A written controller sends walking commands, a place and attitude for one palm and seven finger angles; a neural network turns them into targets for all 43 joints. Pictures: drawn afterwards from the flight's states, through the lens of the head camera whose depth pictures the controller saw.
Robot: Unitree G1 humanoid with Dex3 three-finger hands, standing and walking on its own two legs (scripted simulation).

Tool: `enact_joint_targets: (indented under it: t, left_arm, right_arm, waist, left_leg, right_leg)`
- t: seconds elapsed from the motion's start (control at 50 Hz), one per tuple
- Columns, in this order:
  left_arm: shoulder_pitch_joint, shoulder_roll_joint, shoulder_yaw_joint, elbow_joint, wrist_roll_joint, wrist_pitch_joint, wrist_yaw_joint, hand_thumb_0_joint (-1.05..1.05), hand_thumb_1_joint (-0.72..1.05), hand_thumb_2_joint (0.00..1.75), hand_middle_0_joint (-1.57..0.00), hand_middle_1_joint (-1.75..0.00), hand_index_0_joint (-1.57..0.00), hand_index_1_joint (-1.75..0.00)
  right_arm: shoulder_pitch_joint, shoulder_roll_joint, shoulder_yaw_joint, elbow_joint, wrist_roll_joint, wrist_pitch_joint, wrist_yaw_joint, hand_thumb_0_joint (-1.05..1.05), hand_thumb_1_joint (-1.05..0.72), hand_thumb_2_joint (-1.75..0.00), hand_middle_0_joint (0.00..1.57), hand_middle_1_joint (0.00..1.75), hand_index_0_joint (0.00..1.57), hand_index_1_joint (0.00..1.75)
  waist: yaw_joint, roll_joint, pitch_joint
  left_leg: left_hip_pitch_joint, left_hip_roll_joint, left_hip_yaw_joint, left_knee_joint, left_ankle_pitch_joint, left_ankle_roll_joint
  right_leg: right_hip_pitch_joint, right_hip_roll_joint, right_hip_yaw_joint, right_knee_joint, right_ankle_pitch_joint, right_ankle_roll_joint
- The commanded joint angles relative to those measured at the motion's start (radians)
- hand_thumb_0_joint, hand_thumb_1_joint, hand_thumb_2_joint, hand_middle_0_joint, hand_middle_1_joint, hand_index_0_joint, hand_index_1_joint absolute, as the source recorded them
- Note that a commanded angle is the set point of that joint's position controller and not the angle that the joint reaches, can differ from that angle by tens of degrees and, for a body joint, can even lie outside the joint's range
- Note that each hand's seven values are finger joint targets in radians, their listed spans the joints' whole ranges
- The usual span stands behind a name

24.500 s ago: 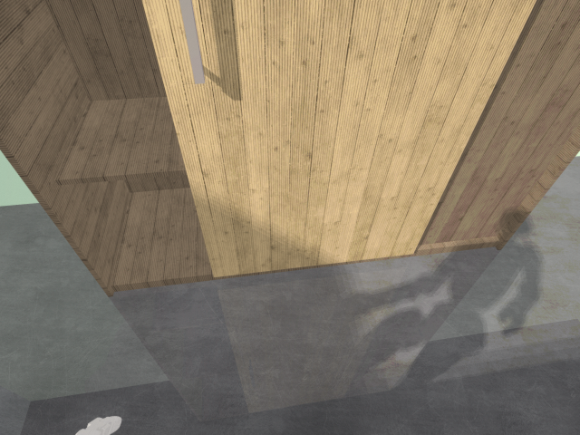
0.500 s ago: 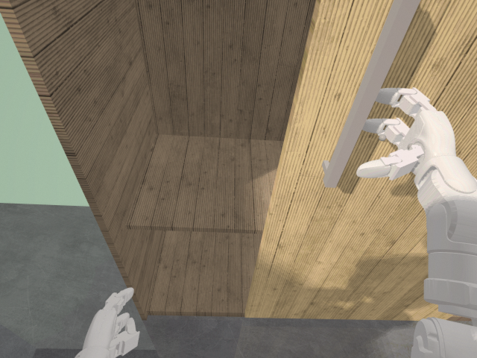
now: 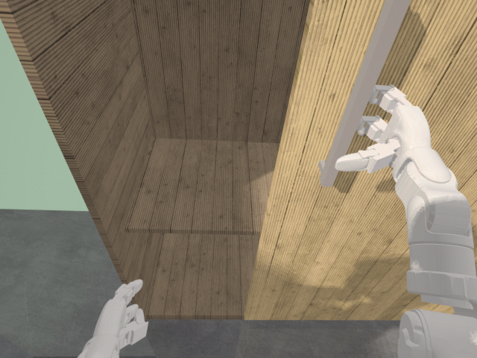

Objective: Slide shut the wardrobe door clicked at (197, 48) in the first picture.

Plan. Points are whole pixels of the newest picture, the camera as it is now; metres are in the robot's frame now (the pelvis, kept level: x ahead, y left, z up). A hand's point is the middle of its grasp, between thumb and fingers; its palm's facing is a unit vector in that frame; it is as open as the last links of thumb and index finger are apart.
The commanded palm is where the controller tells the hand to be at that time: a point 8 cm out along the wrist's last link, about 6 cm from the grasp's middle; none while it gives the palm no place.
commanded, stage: slide the fingers in behind the handle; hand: right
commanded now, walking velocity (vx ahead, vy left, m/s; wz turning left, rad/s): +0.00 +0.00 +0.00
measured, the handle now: (352, 98) +0.43 -0.15 +0.27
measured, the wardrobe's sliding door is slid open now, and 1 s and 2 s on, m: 0.39 0.39 0.39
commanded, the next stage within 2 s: grip the handle and tug to test in 1.88 s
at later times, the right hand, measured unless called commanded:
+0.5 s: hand (353, 136) +0.38 -0.15 +0.24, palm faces -0.02 +1.00 -0.03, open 14.0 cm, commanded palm +0.35 -0.21 +0.24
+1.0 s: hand (341, 132) +0.38 -0.13 +0.24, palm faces -0.01 +1.00 -0.02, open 14.0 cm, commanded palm +0.36 -0.19 +0.24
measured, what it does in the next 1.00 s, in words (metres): stands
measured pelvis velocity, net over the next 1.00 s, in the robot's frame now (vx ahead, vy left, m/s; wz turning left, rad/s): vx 0.00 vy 0.00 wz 0.01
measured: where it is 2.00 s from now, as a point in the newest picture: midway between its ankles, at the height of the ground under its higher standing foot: outside the picture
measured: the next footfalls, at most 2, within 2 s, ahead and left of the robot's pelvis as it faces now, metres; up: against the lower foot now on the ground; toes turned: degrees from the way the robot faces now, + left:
none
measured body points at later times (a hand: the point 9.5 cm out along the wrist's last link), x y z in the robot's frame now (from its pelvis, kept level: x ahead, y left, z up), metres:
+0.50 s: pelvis -0.01 +0.00 +0.00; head -0.03 +0.02 +0.45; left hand +0.17 +0.23 -0.09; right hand +0.37 -0.20 +0.24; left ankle +0.00 +0.14 -0.74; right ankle -0.02 -0.14 -0.74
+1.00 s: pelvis +0.00 +0.00 +0.00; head -0.02 +0.02 +0.45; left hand +0.20 +0.22 -0.08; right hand +0.38 -0.18 +0.24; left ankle +0.00 +0.14 -0.74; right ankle -0.02 -0.14 -0.74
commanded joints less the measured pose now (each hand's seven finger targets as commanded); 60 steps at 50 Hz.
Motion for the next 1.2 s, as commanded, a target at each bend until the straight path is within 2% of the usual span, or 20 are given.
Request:
enact_joint_targets:
  t: [0.0, 0.06, 0.12, 0.14, 0.18, 0.22, 0.34, 0.38, 0.4, 0.48, 0.54, 0.58, 0.66, 0.68, 0.72, 0.78, 0.86, 1.02, 1.1, 1.18]
  left_arm:
    - [-0.127, 0.112, 0.043, -0.144, -0.003, -0.063, 0.013, 0.00, 0.90, 0.90, -0.20, -0.30, -0.20, -0.30]
    - [-0.116, 0.113, 0.046, -0.134, -0.005, -0.073, 0.015, 0.00, 0.90, 0.90, -0.20, -0.30, -0.20, -0.30]
    - [-0.108, 0.118, 0.047, -0.131, -0.003, -0.079, 0.014, 0.00, 0.90, 0.90, -0.20, -0.30, -0.20, -0.30]
    - [-0.112, 0.114, 0.047, -0.138, -0.004, -0.082, 0.011, 0.00, 0.90, 0.90, -0.20, -0.30, -0.20, -0.30]
    - [-0.111, 0.119, 0.047, -0.136, -0.002, -0.083, 0.009, 0.00, 0.90, 0.90, -0.20, -0.30, -0.20, -0.30]
    - [-0.113, 0.114, 0.046, -0.151, -0.004, -0.086, 0.006, 0.00, 0.90, 0.90, -0.20, -0.30, -0.20, -0.30]
    - [-0.123, 0.115, 0.045, -0.164, -0.003, -0.087, 0.001, 0.00, 0.90, 0.90, -0.20, -0.30, -0.20, -0.30]
    - [-0.133, 0.116, 0.041, -0.167, -0.003, -0.077, -0.003, 0.00, 0.90, 0.90, -0.20, -0.30, -0.20, -0.30]
    - [-0.135, 0.110, 0.040, -0.169, -0.005, -0.076, -0.003, 0.00, 0.90, 0.90, -0.20, -0.30, -0.20, -0.30]
    - [-0.141, 0.116, 0.042, -0.169, -0.002, -0.075, 0.000, 0.00, 0.90, 0.90, -0.20, -0.30, -0.20, -0.30]
    - [-0.149, 0.106, 0.040, -0.168, -0.006, -0.076, 0.004, 0.00, 0.90, 0.90, -0.20, -0.30, -0.20, -0.30]
    - [-0.148, 0.110, 0.040, -0.162, -0.005, -0.076, 0.005, 0.00, 0.90, 0.90, -0.20, -0.30, -0.20, -0.30]
    - [-0.155, 0.102, 0.040, -0.167, -0.005, -0.072, 0.002, 0.00, 0.90, 0.90, -0.20, -0.30, -0.20, -0.30]
    - [-0.151, 0.108, 0.040, -0.157, -0.004, -0.068, 0.002, 0.00, 0.90, 0.90, -0.20, -0.30, -0.20, -0.30]
    - [-0.156, 0.102, 0.040, -0.160, -0.004, -0.062, 0.000, 0.00, 0.90, 0.90, -0.20, -0.30, -0.20, -0.30]
    - [-0.155, 0.107, 0.041, -0.159, 0.001, -0.050, -0.004, 0.00, 0.90, 0.90, -0.20, -0.30, -0.20, -0.30]
    - [-0.163, 0.101, 0.041, -0.169, -0.002, -0.040, -0.005, 0.00, 0.90, 0.90, -0.20, -0.30, -0.20, -0.30]
    - [-0.161, 0.101, 0.040, -0.168, 0.000, -0.034, -0.004, 0.00, 0.90, 0.90, -0.20, -0.30, -0.20, -0.30]
    - [-0.165, 0.091, 0.038, -0.176, -0.002, -0.036, -0.012, 0.00, 0.90, 0.90, -0.20, -0.30, -0.20, -0.30]
    - [-0.172, 0.097, 0.040, -0.176, 0.001, -0.030, -0.013, 0.00, 0.90, 0.90, -0.20, -0.30, -0.20, -0.30]
  right_arm:
    - [-0.548, -0.155, -0.026, -0.183, 0.014, -0.114, 0.003, 0.00, 0.50, -0.30, 0.30, 1.20, 0.30, 1.20]
    - [-0.604, -0.127, 0.002, -0.159, 0.015, -0.131, 0.003, 0.00, 0.50, -0.30, 0.30, 1.20, 0.30, 1.20]
    - [-0.580, -0.159, -0.025, -0.143, 0.014, -0.143, -0.001, 0.00, 0.50, -0.30, 0.30, 1.20, 0.30, 1.20]
    - [-0.568, -0.132, -0.008, -0.154, 0.015, -0.146, 0.003, 0.00, 0.50, -0.30, 0.30, 1.20, 0.30, 1.20]
    - [-0.534, -0.177, -0.046, -0.156, 0.015, -0.149, 0.003, 0.00, 0.50, -0.30, 0.30, 1.20, 0.30, 1.20]
    - [-0.515, -0.156, -0.032, -0.194, 0.017, -0.154, 0.010, 0.00, 0.50, -0.30, 0.30, 1.20, 0.30, 1.20]
    - [-0.430, -0.191, -0.087, -0.226, 0.024, -0.132, 0.001, 0.00, 0.50, -0.30, 0.30, 1.20, 0.30, 1.20]
    - [-0.377, -0.199, -0.094, -0.232, 0.019, -0.114, -0.007, 0.00, 0.50, -0.30, 0.30, 1.20, 0.30, 1.20]
    - [-0.388, -0.164, -0.066, -0.242, 0.021, -0.107, -0.008, 0.00, 0.50, -0.30, 0.30, 1.20, 0.30, 1.20]
    - [-0.405, -0.198, -0.092, -0.275, 0.019, -0.097, -0.024, 0.00, 0.50, -0.30, 0.30, 1.20, 0.30, 1.20]
    - [-0.452, -0.139, -0.035, -0.283, 0.020, -0.095, -0.024, 0.00, 0.50, -0.30, 0.30, 1.20, 0.30, 1.20]
    - [-0.444, -0.148, -0.040, -0.281, 0.019, -0.095, -0.028, 0.00, 0.50, -0.30, 0.30, 1.20, 0.30, 1.20]
    - [-0.460, -0.095, -0.002, -0.287, 0.017, -0.083, -0.033, 0.00, 0.50, -0.30, 0.30, 1.20, 0.30, 1.20]
    - [-0.439, -0.116, -0.020, -0.255, 0.018, -0.077, -0.039, 0.00, 0.50, -0.30, 0.30, 1.20, 0.30, 1.20]
    - [-0.448, -0.090, -0.004, -0.257, 0.014, -0.070, -0.043, 0.00, 0.50, -0.30, 0.30, 1.20, 0.30, 1.20]
    - [-0.439, -0.115, -0.028, -0.248, 0.007, -0.062, -0.058, 0.00, 0.50, -0.30, 0.30, 1.20, 0.30, 1.20]
    - [-0.445, -0.077, 0.000, -0.274, 0.010, -0.060, -0.057, 0.00, 0.50, -0.30, 0.30, 1.20, 0.30, 1.20]
    - [-0.447, -0.091, -0.009, -0.265, 0.009, -0.052, -0.053, 0.00, 0.50, -0.30, 0.30, 1.20, 0.30, 1.20]
    - [-0.441, -0.031, 0.034, -0.312, 0.012, -0.054, -0.058, 0.00, 0.50, -0.30, 0.30, 1.20, 0.30, 1.20]
    - [-0.399, -0.060, 0.002, -0.316, 0.014, -0.047, -0.069, 0.00, 0.50, -0.30, 0.30, 1.20, 0.30, 1.20]
  waist:
    - [0.033, 0.029, -0.270]
    - [0.048, 0.046, -0.267]
    - [0.036, 0.065, -0.260]
    - [0.033, 0.057, -0.266]
    - [0.019, 0.033, -0.271]
    - [0.020, 0.044, -0.276]
    - [0.000, 0.073, -0.262]
    - [-0.013, 0.051, -0.247]
    - [-0.003, 0.061, -0.240]
    - [-0.006, 0.077, -0.252]
    - [0.015, 0.057, -0.241]
    - [0.010, 0.045, -0.252]
    - [0.013, 0.032, -0.268]
    - [0.008, 0.066, -0.252]
    - [0.012, 0.053, -0.252]
    - [0.001, 0.076, -0.260]
    - [0.012, 0.099, -0.258]
    - [0.010, 0.082, -0.258]
    - [0.012, 0.043, -0.267]
    - [-0.004, 0.089, -0.265]
  left_leg:
    - [0.071, -0.050, 0.000, -0.031, 0.254, 0.044]
    - [0.053, -0.053, 0.004, -0.038, 0.231, 0.041]
    - [0.064, -0.051, 0.005, -0.043, 0.205, 0.042]
    - [0.064, -0.051, 0.006, -0.041, 0.211, 0.043]
    - [0.077, -0.051, 0.003, -0.043, 0.215, 0.046]
    - [0.084, -0.050, 0.007, -0.040, 0.214, 0.045]
    - [0.090, -0.049, 0.006, -0.044, 0.199, 0.042]
    - [0.095, -0.049, 0.003, -0.045, 0.192, 0.044]
    - [0.087, -0.047, 0.003, -0.046, 0.186, 0.041]
    - [0.089, -0.050, 0.000, -0.046, 0.182, 0.042]
    - [0.065, -0.051, -0.002, -0.049, 0.168, 0.039]
    - [0.072, -0.051, -0.002, -0.048, 0.185, 0.041]
    - [0.076, -0.049, -0.001, -0.036, 0.220, 0.042]
    - [0.081, -0.052, 0.003, -0.039, 0.221, 0.044]
    - [0.076, -0.049, -0.001, -0.036, 0.229, 0.042]
    - [0.096, -0.049, 0.001, -0.027, 0.266, 0.045]
    - [0.092, -0.047, 0.001, -0.022, 0.274, 0.040]
    - [0.096, -0.045, -0.001, -0.020, 0.274, 0.041]
    - [0.091, -0.047, 0.003, -0.016, 0.282, 0.045]
    - [0.101, -0.049, 0.006, -0.011, 0.293, 0.045]
  right_leg:
    - [0.088, 0.047, -0.015, -0.029, 0.299, -0.058]
    - [0.099, 0.046, -0.012, -0.032, 0.278, -0.059]
    - [0.081, 0.045, -0.007, -0.044, 0.258, -0.059]
    - [0.085, 0.047, -0.007, -0.044, 0.264, -0.061]
    - [0.084, 0.046, -0.009, -0.044, 0.275, -0.059]
    - [0.082, 0.046, -0.007, -0.050, 0.274, -0.058]
    - [0.064, 0.040, -0.014, -0.059, 0.262, -0.059]
    - [0.048, 0.041, -0.019, -0.062, 0.262, -0.055]
    - [0.048, 0.039, -0.021, -0.063, 0.252, -0.057]
    - [0.054, 0.039, -0.020, -0.057, 0.253, -0.060]
    - [0.074, 0.038, -0.023, -0.056, 0.237, -0.060]
    - [0.078, 0.041, -0.023, -0.049, 0.253, -0.060]
    - [0.093, 0.044, -0.022, -0.046, 0.276, -0.058]
    - [0.078, 0.043, -0.018, -0.046, 0.279, -0.057]
    - [0.082, 0.043, -0.023, -0.045, 0.278, -0.059]
    - [0.073, 0.044, -0.022, -0.042, 0.314, -0.058]
    - [0.078, 0.040, -0.027, -0.039, 0.306, -0.060]
    - [0.074, 0.043, -0.026, -0.035, 0.305, -0.062]
    - [0.088, 0.045, -0.025, -0.030, 0.320, -0.057]
    - [0.077, 0.043, -0.022, -0.031, 0.333, -0.058]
